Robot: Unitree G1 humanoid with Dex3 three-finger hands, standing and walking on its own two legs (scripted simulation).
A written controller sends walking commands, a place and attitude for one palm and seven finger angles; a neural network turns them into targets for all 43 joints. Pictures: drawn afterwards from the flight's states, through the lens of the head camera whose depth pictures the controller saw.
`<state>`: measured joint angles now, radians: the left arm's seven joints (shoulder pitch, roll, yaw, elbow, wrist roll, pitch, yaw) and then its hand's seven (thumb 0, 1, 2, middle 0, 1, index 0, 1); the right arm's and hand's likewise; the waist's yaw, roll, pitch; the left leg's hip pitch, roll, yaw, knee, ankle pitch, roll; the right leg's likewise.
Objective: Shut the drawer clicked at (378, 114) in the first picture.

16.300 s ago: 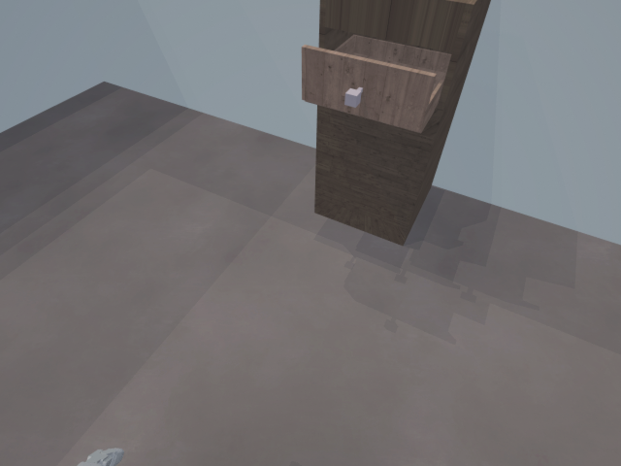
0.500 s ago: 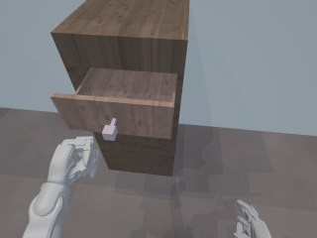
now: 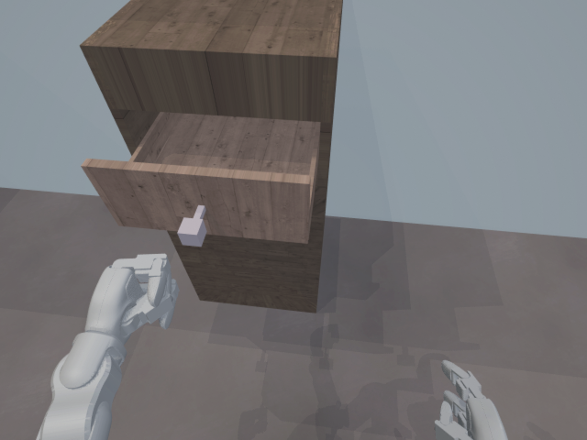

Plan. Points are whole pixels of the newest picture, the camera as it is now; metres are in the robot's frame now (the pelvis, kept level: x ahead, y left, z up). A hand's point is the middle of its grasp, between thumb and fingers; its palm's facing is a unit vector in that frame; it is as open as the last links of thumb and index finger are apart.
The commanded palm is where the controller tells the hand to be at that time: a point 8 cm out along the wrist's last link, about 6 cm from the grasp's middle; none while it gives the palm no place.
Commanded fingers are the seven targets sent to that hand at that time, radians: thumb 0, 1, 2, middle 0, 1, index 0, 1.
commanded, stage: bring the fist close to the handle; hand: left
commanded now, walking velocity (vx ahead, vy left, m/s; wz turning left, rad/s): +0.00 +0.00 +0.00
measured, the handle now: (195, 223) +0.46 +0.20 -0.01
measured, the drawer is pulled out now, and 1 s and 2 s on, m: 0.16 0.16 0.10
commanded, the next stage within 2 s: push the drawer shut in 1.24 s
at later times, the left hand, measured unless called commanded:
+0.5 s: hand (189, 271) +0.34 +0.18 +0.02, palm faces -0.07 -1.00 -0.06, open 3.3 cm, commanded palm +0.32 +0.23 +0.03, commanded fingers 0.00 0.90 0.90 -1.40 -1.60 -1.40 -1.60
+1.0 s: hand (196, 269) +0.37 +0.18 -0.01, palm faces -0.10 -0.99 -0.03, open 3.2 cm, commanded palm +0.35 +0.23 -0.01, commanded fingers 0.00 0.90 0.90 -1.40 -1.60 -1.40 -1.60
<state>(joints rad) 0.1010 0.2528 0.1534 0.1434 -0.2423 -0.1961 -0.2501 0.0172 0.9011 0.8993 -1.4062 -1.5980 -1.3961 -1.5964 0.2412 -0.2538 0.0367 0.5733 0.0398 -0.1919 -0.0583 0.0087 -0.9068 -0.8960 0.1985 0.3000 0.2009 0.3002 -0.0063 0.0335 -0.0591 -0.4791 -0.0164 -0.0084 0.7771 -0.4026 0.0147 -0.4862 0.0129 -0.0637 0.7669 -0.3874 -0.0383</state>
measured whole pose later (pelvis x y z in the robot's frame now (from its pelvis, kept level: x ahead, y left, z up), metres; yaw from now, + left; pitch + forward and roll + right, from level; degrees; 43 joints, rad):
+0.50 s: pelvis +0.00 +0.00 -0.02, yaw -1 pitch +13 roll +0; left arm -0.19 0.28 0.22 0.50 -0.22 -0.40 -0.28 0.02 0.90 0.90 -1.40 -1.60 -1.39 -1.60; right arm 0.27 -0.26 0.01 0.62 0.02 -0.12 -0.03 0.01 -0.91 -0.90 0.20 0.30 0.20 0.30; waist -0.05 0.01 -0.08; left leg -0.70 -0.01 0.01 0.93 -0.46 0.02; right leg -0.72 0.02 -0.05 0.92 -0.43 -0.04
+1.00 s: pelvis -0.01 +0.02 -0.05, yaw -2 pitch +19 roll -2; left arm -0.29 0.27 0.22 0.57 -0.20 -0.44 -0.26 0.01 0.89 0.90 -1.40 -1.60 -1.39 -1.60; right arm 0.28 -0.25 -0.01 0.59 0.01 -0.05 0.00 0.01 -0.91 -0.90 0.20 0.30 0.20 0.30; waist -0.06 0.02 -0.13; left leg -0.91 -0.01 0.02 1.10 -0.52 0.04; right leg -0.91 0.02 -0.04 1.06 -0.48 -0.01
